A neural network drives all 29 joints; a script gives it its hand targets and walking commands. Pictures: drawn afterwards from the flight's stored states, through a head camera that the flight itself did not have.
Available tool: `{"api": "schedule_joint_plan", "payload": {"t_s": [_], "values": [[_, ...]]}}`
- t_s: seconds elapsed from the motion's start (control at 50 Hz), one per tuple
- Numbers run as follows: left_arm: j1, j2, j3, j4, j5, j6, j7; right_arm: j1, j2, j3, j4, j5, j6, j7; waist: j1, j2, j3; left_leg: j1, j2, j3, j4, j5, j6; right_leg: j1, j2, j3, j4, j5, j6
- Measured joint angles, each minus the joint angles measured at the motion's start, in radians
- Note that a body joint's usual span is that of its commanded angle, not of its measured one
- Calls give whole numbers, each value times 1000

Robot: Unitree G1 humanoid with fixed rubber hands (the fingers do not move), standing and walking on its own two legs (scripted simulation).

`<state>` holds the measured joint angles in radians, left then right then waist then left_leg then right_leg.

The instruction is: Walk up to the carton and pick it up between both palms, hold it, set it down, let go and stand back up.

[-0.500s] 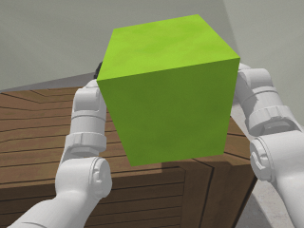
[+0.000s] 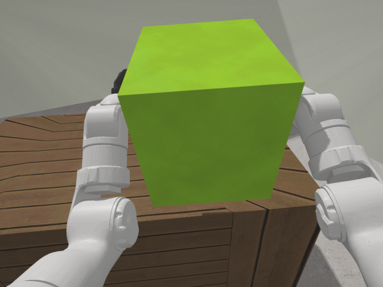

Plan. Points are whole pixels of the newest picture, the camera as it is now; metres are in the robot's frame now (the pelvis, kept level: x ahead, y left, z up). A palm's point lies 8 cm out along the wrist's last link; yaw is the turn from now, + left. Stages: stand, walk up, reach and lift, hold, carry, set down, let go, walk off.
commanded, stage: hold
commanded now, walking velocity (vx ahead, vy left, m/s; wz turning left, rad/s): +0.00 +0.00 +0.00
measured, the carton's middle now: (204, 110) +0.37 +0.00 +0.27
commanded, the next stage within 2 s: none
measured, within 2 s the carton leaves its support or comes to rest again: neither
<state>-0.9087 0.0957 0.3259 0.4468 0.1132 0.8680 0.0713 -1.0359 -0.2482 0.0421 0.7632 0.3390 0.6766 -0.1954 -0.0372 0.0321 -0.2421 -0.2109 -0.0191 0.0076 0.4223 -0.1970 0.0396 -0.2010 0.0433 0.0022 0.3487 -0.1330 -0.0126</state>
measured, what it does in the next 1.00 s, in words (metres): stands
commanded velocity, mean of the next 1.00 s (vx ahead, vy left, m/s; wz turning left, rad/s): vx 0.00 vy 0.00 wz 0.00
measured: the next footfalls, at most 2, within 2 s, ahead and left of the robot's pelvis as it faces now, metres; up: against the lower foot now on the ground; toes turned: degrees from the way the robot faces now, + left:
none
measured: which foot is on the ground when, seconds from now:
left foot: down 0.00-1.00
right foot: down 0.00-1.00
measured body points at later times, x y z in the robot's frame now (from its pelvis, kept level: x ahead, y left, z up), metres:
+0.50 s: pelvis +0.02 +0.00 +0.00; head -0.07 +0.00 +0.44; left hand +0.42 +0.16 +0.28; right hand +0.42 -0.17 +0.29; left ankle +0.02 +0.09 -0.74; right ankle +0.03 -0.11 -0.74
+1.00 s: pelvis +0.01 +0.01 +0.00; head -0.07 +0.01 +0.44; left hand +0.39 +0.18 +0.29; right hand +0.40 -0.15 +0.27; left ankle +0.02 +0.09 -0.74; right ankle +0.03 -0.11 -0.74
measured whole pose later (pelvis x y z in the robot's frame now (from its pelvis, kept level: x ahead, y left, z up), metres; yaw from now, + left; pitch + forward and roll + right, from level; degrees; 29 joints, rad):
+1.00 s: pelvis +0.01 +0.01 +0.00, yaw +0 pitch +0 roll -1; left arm -0.90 0.10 0.33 0.35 0.11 0.90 0.06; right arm -0.94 -0.24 0.02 0.61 0.37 0.70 -0.23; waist -0.04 0.03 -0.22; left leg -0.21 -0.02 0.01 0.43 -0.22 0.04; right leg -0.19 0.04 0.00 0.34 -0.15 -0.01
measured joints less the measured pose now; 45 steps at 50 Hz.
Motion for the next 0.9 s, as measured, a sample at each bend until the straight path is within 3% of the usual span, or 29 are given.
{"api": "schedule_joint_plan", "payload": {"t_s": [0.08,0.24,0.52,0.62,0.78,0.9], "values": [[-3,-4,0,31,0,-14,9,-35,11,-47,82,-7,-17,14,0,0,0,0,0,0,0,8,0,0,0,0,0,8,0],[-38,-4,0,210,0,-91,5,-117,15,-91,262,-92,-41,42,0,0,3,0,0,0,-3,13,0,-1,0,0,0,3,0],[-94,28,2,212,0,-110,11,-145,16,-58,272,-93,-104,51,0,0,3,0,0,-1,-3,-25,0,-1,0,0,0,-27,0],[-87,49,2,181,0,-79,-18,-80,13,20,160,-37,-66,21,0,0,3,0,0,-1,-3,-38,0,-1,0,0,0,-38,0],[-29,39,2,-54,0,11,-27,92,12,47,-138,30,-36,-45,0,0,3,1,0,-1,-3,-40,0,-1,0,0,0,-26,0],[-1,20,1,-92,0,33,-29,110,12,11,-188,31,15,-48,0,0,4,1,0,-1,1,-34,0,1,0,0,-1,-13,0]]}}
